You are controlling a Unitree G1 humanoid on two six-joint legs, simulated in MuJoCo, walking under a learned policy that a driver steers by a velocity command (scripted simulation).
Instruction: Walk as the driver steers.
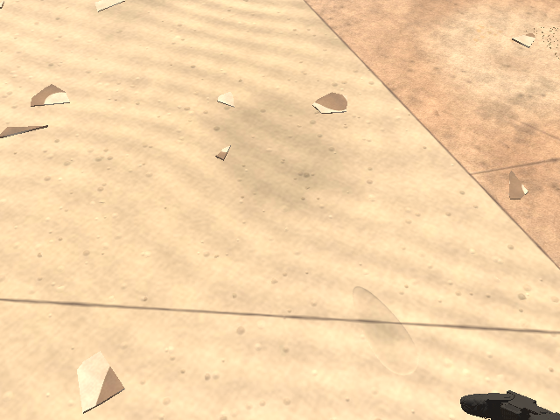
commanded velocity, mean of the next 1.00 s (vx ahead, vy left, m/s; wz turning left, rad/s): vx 0.50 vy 0.00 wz -0.41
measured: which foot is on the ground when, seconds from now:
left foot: down 0.00-0.54, up 0.56-1.00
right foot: down 0.00-0.02, up 0.04-0.54, down 0.56-1.00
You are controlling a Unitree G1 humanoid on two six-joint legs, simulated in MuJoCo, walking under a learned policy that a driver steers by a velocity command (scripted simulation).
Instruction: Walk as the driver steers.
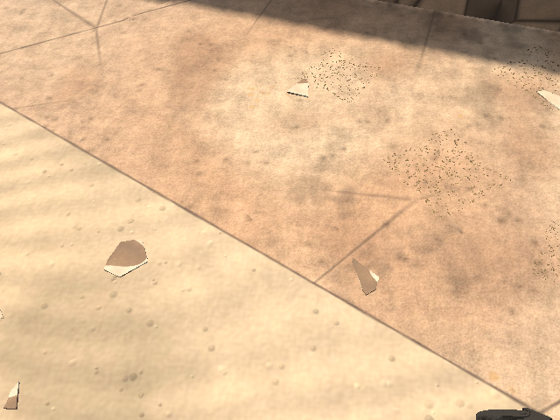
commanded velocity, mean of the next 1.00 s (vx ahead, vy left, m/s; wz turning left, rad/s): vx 0.50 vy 0.00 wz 0.09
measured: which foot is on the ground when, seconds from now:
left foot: up 0.00-0.06, down 0.08-0.58, up 0.60-1.00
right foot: down 0.00-0.10, up 0.12-0.56, down 0.58-1.00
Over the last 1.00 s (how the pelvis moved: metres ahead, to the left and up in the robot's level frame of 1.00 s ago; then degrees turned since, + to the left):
0.52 -0.09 0.01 -30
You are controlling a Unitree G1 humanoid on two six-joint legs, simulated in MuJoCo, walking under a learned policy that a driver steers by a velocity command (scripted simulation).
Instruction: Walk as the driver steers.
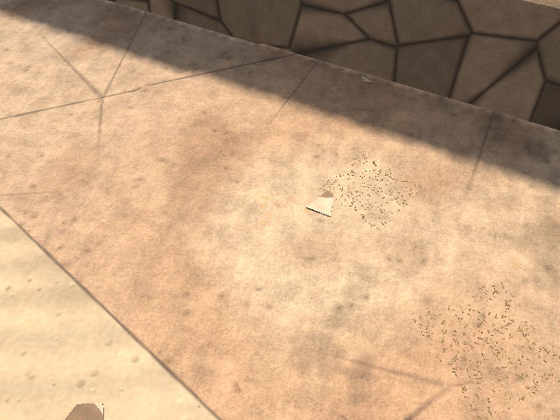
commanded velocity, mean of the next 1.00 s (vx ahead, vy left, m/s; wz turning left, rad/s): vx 0.50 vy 0.00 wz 0.35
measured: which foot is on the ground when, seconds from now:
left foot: up 0.00-0.10, down 0.12-0.68, up 0.70-1.00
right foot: down 0.00-0.14, up 0.16-0.64, down 0.66-1.00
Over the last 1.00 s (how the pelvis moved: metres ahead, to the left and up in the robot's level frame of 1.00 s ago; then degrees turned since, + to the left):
0.51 -0.01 0.00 10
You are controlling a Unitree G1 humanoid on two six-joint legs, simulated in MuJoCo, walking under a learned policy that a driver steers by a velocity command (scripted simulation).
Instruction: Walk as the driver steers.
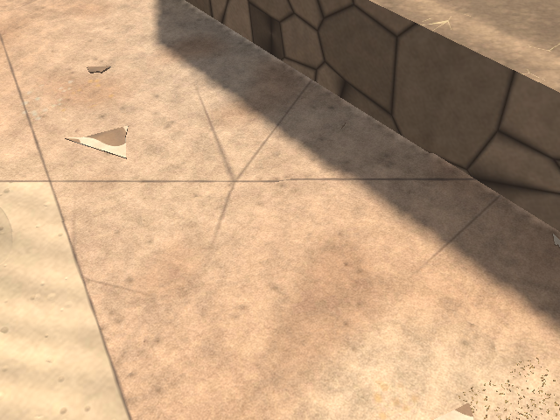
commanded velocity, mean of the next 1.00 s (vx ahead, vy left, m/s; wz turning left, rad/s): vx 0.44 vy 0.00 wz -0.43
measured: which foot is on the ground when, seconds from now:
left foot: up 0.00-0.14, down 0.16-0.72, up 0.74-1.00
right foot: down 0.00-0.18, up 0.20-0.68, down 0.70-1.00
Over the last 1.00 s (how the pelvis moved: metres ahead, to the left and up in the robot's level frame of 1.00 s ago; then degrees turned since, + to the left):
0.55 0.09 0.01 20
